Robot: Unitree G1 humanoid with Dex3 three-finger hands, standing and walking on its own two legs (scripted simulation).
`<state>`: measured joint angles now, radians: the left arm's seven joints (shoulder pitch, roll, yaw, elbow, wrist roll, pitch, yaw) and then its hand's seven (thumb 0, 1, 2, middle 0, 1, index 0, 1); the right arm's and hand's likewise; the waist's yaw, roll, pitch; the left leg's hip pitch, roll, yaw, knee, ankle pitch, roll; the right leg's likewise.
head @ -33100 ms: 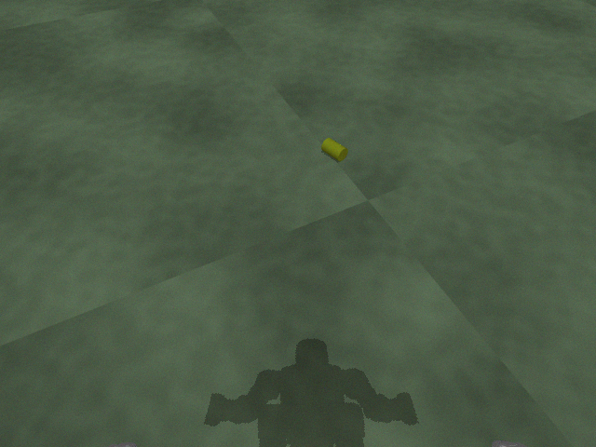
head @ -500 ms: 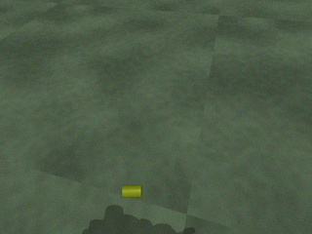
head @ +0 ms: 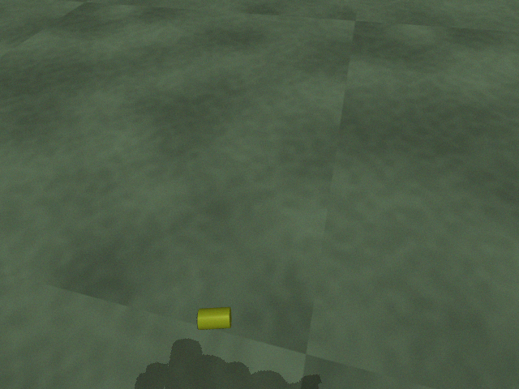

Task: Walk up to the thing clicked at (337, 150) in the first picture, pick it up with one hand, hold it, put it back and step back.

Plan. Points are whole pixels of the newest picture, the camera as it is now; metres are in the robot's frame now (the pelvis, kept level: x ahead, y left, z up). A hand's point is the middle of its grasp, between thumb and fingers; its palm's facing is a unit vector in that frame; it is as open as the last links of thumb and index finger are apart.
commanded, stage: stand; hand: left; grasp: from above
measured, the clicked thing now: (214, 318) +0.44 +0.21 -0.74
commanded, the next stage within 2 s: step back in 0.98 s
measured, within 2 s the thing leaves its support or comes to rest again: neither
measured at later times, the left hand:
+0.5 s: hand out of the picture +0.10 +0.24 -0.15, palm faces +0.00 -0.94 -0.33, open 7.4 cm
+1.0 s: hand out of the picture +0.08 +0.25 -0.15, palm faces -0.03 -0.94 -0.34, open 7.4 cm
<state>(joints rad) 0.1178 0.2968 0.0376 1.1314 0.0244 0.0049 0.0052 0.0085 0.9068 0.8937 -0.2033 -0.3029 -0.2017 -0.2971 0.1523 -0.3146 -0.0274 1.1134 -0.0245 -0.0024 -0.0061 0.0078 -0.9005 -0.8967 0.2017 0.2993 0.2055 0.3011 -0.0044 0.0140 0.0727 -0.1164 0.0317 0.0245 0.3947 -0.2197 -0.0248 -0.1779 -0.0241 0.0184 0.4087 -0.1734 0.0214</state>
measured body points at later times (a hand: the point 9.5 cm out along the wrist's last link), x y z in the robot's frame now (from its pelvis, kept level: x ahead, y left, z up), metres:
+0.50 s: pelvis +0.01 +0.00 +0.00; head +0.01 +0.00 +0.45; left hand +0.10 +0.29 -0.13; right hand +0.08 -0.29 -0.14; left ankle +0.00 +0.14 -0.74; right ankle +0.03 -0.13 -0.74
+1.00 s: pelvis +0.01 +0.00 +0.00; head +0.02 -0.01 +0.45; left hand +0.08 +0.30 -0.13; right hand +0.07 -0.30 -0.14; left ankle +0.00 +0.14 -0.74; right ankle +0.03 -0.13 -0.74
